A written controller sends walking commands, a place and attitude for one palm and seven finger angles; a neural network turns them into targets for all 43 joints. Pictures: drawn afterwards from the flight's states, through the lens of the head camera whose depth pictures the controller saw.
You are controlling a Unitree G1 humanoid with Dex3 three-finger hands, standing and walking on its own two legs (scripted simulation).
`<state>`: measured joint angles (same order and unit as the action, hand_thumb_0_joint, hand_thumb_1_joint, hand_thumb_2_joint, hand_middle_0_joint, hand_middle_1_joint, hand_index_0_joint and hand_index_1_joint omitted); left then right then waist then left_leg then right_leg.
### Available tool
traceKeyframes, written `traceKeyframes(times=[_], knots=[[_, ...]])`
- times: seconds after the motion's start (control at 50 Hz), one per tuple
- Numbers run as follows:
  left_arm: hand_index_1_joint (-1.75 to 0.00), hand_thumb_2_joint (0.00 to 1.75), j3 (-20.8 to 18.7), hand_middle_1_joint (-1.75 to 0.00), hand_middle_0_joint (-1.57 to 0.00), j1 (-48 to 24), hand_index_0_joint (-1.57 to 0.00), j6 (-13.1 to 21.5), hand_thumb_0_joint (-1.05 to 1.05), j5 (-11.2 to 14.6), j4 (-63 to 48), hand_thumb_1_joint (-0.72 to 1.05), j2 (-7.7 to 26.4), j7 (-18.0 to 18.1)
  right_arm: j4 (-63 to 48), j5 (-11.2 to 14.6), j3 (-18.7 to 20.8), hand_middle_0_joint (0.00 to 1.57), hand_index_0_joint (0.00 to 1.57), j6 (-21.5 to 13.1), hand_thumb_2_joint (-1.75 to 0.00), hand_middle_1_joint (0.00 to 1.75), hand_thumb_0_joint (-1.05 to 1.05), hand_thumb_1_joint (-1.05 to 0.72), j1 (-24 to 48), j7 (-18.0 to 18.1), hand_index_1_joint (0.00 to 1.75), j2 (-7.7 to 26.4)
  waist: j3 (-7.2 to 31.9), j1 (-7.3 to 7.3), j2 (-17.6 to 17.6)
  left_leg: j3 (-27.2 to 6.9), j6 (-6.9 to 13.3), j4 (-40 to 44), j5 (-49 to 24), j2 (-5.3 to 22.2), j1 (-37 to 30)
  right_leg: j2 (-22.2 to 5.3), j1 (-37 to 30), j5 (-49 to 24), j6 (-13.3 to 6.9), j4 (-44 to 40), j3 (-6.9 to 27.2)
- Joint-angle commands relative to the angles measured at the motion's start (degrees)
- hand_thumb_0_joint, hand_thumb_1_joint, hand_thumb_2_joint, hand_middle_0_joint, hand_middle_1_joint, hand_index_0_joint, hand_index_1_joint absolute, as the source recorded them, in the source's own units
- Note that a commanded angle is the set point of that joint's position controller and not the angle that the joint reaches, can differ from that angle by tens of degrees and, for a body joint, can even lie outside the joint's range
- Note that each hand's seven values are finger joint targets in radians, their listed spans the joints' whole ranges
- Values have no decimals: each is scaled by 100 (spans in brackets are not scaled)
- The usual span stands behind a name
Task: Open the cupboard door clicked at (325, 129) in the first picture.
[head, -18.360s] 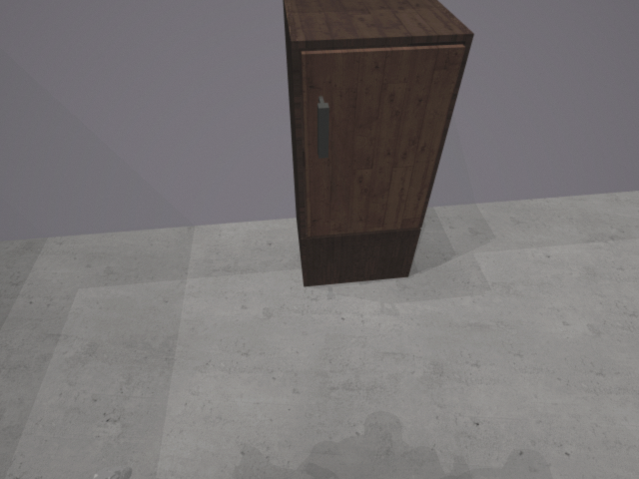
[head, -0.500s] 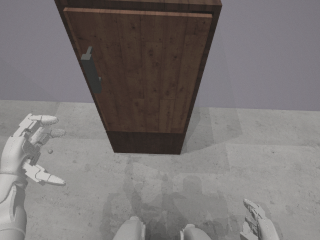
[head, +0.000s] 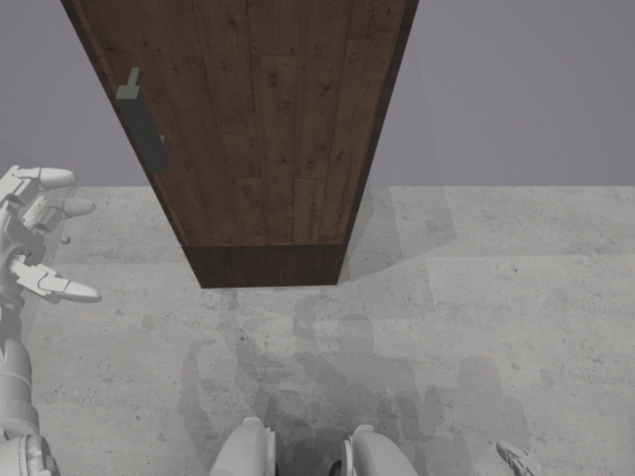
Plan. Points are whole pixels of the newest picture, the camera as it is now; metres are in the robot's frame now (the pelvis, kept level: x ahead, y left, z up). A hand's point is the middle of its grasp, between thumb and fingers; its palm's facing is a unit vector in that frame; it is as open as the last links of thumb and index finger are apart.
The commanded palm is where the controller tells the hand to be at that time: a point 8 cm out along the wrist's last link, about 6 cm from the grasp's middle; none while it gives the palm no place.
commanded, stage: move the hooked fingers beside the handle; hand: left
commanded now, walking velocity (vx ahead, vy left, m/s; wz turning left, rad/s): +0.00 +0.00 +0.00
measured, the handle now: (147, 122) +0.57 +0.26 +0.04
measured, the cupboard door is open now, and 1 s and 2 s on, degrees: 0 0 0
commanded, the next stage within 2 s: slide the fingers in behind the handle in 1.78 s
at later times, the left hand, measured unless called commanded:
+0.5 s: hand (79, 185) +0.45 +0.31 +0.06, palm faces +0.05 -1.00 -0.03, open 14.0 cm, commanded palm +0.44 +0.35 +0.05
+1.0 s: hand (94, 139) +0.53 +0.32 +0.05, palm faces +0.08 -1.00 -0.03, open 14.0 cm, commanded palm +0.52 +0.35 +0.05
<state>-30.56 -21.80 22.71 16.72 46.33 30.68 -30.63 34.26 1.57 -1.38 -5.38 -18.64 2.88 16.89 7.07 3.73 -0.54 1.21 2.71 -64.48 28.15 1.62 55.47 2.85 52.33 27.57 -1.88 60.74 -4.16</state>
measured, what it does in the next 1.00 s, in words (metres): stands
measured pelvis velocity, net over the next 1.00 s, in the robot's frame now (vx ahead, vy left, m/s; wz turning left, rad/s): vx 0.00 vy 0.01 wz -0.04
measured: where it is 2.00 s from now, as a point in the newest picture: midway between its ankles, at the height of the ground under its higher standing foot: outside the picture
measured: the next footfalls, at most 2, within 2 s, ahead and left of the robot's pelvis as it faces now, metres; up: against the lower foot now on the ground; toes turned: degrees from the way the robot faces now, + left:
none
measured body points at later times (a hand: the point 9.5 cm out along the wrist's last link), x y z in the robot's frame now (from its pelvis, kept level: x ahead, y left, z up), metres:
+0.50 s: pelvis -0.01 +0.02 -0.01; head +0.13 +0.06 +0.42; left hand +0.44 +0.36 +0.06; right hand +0.04 -0.26 -0.11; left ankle +0.02 +0.09 -0.66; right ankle +0.01 -0.11 -0.66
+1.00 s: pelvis +0.00 +0.01 -0.03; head +0.18 +0.05 +0.38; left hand +0.52 +0.37 +0.06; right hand -0.01 -0.27 -0.11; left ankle +0.02 +0.09 -0.66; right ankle +0.01 -0.11 -0.66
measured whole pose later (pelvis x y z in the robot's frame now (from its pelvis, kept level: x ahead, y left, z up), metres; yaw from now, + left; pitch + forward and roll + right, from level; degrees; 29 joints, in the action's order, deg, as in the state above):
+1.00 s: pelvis +0.00 +0.01 -0.03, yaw -2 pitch +28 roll -7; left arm -33.8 -57.8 20.2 4.2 73.9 51.1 -27.6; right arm 33.8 -0.5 -5.1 3.4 -21.1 2.2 18.0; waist 5.2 12.6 -1.7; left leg -0.3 3.8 -71.2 29.4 2.6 70.4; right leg 3.8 65.7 27.4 -0.9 64.4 -5.7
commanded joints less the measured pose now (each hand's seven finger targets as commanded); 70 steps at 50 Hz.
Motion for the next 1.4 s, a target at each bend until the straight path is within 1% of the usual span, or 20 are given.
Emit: traceKeyframes(times=[0.0,0.04,0.14,0.18,0.2,0.26,0.36,0.44,0.46,0.5,0.64,0.74,0.94,0.96,1.04,1.1,1.16,1.24,1.3,1.38], knots=[[-120,30,-265,-120,-30,-1828,-30,434,0,105,-1080,-50,1775,-12,-486,33,385,20,20,-135,-90,30,0,-90,-347,75,30,970,2282,7,-804,-472,-113,889,-2252,24,-2023,-4,-753,-1541,22,-723,277],[-120,30,-223,-120,-30,-2162,-30,361,0,69,-731,-50,1791,-14,-408,31,379,20,20,-91,-90,30,0,-90,-405,94,30,1007,2129,88,-623,-502,-96,866,-2095,41,-1877,0,-601,-1424,29,-720,263],[-120,30,-168,-120,-30,-2698,-30,374,0,-162,-456,-50,1950,128,-390,-3,374,20,20,16,-90,30,0,-90,-519,97,30,1057,2245,89,-921,-654,-182,952,-2118,72,-2219,-16,-210,-1132,-13,-674,164],[-120,30,-209,-120,-30,-2870,-30,399,0,-265,-147,-50,2040,220,-357,-30,363,20,20,80,-90,30,0,-90,-576,79,30,1070,2160,115,-822,-699,-199,936,-2022,91,-2159,-7,-77,-1027,-9,-654,133],[-120,30,-88,-120,-30,-3160,-30,441,0,-294,-93,-50,1964,238,-340,-33,346,20,20,101,-90,30,0,-90,-560,74,30,1054,2096,208,-852,-691,-184,903,-1951,89,-2112,-11,1,-996,-2,-642,131],[-120,30,-279,-120,-30,-3409,-30,505,0,-366,330,-50,2294,254,-321,-52,321,20,20,199,-90,30,0,-90,-624,78,30,1129,2174,226,-702,-719,-171,837,-1762,86,-1918,0,44,-886,-4,-577,138],[-120,30,-117,-120,-30,-3897,-30,580,0,-526,315,-50,2358,231,-283,-102,315,20,20,331,-90,30,0,-90,-752,50,30,1165,2599,254,-1379,-934,-333,815,-2338,163,-2632,1,506,-946,-34,-468,61],[-120,30,-238,-120,-30,-3963,-30,508,0,-513,584,-50,2484,246,-218,-118,317,20,20,471,-90,30,0,-90,-886,34,30,1211,2702,316,-1081,-979,-327,720,-2625,200,-2587,13,512,-1064,4,-465,39],[-120,30,-129,-120,-30,-4139,-30,451,0,-503,701,-50,2372,247,-194,-107,304,20,20,502,-90,30,0,-90,-883,40,30,1194,2593,421,-972,-950,-279,689,-2467,182,-2432,15,523,-1079,24,-482,48],[-120,30,-214,-120,-30,-4331,-30,366,0,-556,897,-50,2577,280,-178,-109,279,20,20,546,-90,30,0,-90,-918,58,30,1217,2405,467,-923,-907,-223,687,-2176,161,-2140,9,480,-1019,28,-492,56],[-120,30,-364,-120,-30,-4923,-30,493,0,-806,800,-50,3120,409,-123,-183,242,20,20,681,-90,30,0,-90,-1107,38,30,1257,2841,560,-1323,-949,-259,493,-2602,190,-2356,39,622,-1161,18,-395,90],[-120,30,-311,-120,-30,-5042,-30,248,0,-872,1411,-50,3244,320,-116,-170,175,20,20,773,-90,30,0,-90,-1208,39,30,1282,2641,680,-1207,-885,-172,392,-2461,180,-1963,57,594,-1195,44,-405,106],[-120,30,-558,-120,-30,-5917,-30,117,0,-1149,1482,-50,4176,343,-153,-201,44,20,20,857,-90,30,0,-90,-1385,34,30,1337,2936,869,-1553,-828,-92,-3,-2645,198,-1586,104,650,-1409,60,-214,147],[-120,30,-469,-120,-30,-5955,-30,78,0,-1164,1605,-50,4104,319,-143,-194,23,20,20,864,-90,30,0,-90,-1393,20,30,1327,2911,919,-1594,-841,-87,-39,-2641,204,-1581,111,735,-1398,63,-212,144],[-120,30,-596,-120,-30,-5308,-30,-95,0,-1204,1623,-50,4223,188,-231,-201,39,20,20,935,-90,30,0,-90,-1515,-12,30,1350,3299,721,-1693,-862,-129,-35,-3200,217,-1853,121,569,-1702,55,-140,85],[-120,30,-523,-120,-30,-5294,-30,-218,0,-1125,1506,-50,4029,98,-250,-194,61,20,20,1005,-90,30,0,-90,-1546,-48,30,1331,3241,783,-1526,-858,-90,-37,-3180,235,-1833,127,576,-1768,99,-198,77],[-120,30,-881,-120,-30,-5316,-30,-172,0,-1005,1254,-50,4360,71,-262,-198,104,20,20,981,-90,30,0,-90,-1531,-44,30,1355,3356,734,-1372,-805,-46,-75,-3150,221,-1639,150,330,-1905,100,-193,119],[-120,30,-973,-120,-30,-5593,-30,39,0,-1085,802,-50,4483,200,-166,-217,118,20,20,937,-90,30,0,-90,-1552,-102,30,1308,3504,691,-1895,-864,-119,-36,-3356,261,-2087,177,527,-1777,55,-188,110],[-120,30,-805,-120,-30,-5395,-30,80,0,-1115,756,-50,4171,254,-95,-229,134,20,20,954,-90,30,0,-90,-1569,-149,30,1269,3415,682,-2099,-970,-214,69,-3670,300,-2582,178,759,-1665,41,-290,47],[-120,30,-350,-120,-30,-5111,-30,-196,0,-1042,1430,-50,3567,93,-91,-177,113,20,20,1032,-90,30,0,-90,-1534,-130,30,1277,2741,864,-1559,-939,-125,170,-3074,278,-2173,179,867,-1468,73,-425,9]])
